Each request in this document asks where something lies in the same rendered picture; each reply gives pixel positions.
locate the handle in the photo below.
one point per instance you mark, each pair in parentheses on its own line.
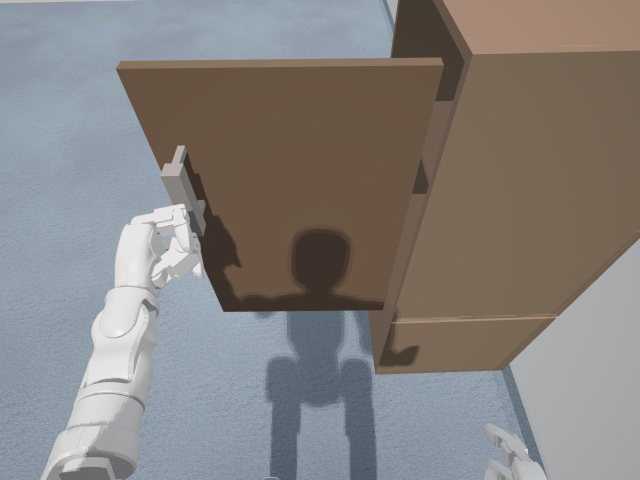
(180,191)

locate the cupboard door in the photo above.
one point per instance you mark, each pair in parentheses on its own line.
(306,166)

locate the left robot forearm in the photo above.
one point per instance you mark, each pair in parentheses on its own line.
(101,440)

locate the robot left hand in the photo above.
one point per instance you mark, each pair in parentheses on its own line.
(140,249)

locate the robot right hand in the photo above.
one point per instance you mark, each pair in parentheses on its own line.
(515,454)

